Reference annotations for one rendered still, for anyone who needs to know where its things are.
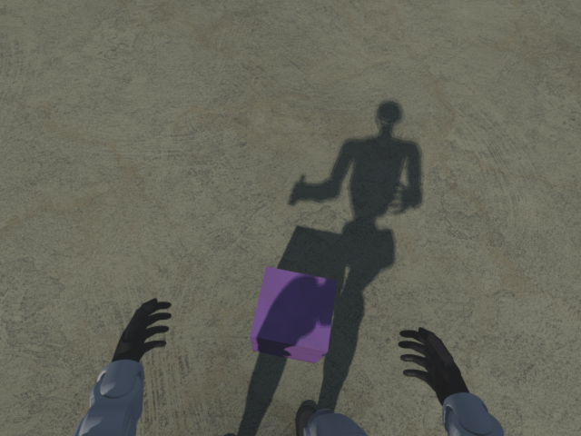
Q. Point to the robot left forearm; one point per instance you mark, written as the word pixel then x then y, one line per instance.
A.
pixel 116 401

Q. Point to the robot right hand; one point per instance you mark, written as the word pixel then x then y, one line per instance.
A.
pixel 443 375

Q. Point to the robot right foot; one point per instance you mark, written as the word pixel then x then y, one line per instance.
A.
pixel 303 415

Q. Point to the right robot thigh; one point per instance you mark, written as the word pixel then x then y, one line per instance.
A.
pixel 333 424

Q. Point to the carton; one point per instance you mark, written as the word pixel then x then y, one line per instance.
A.
pixel 293 315

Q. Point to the robot right forearm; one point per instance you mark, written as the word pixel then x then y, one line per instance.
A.
pixel 465 414

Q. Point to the robot left hand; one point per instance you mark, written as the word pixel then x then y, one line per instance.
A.
pixel 132 345

